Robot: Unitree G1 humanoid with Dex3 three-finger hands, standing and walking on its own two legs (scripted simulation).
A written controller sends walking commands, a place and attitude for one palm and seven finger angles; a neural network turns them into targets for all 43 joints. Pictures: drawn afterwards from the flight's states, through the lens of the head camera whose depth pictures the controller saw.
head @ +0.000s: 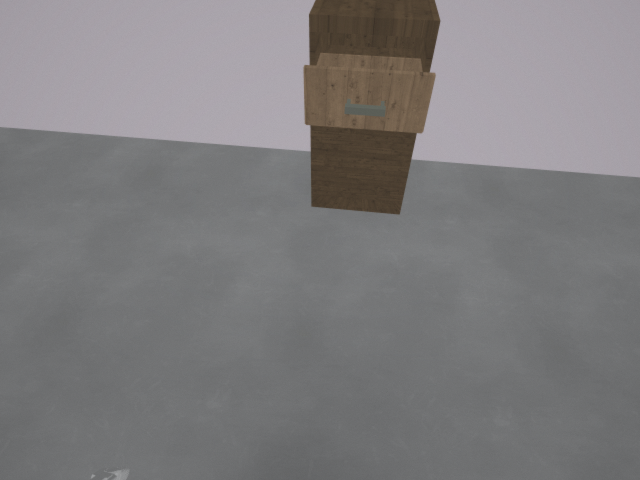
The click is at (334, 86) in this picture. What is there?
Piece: drawer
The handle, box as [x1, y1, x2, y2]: [344, 99, 385, 116]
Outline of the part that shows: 345,103 344,113 384,116 384,101 381,101 380,106 350,104 350,99 347,99 347,102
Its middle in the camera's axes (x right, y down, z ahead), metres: +0.13 -0.39 +1.14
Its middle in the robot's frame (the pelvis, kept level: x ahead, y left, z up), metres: +1.12 -0.07 -0.07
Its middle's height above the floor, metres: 0.70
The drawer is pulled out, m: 0.29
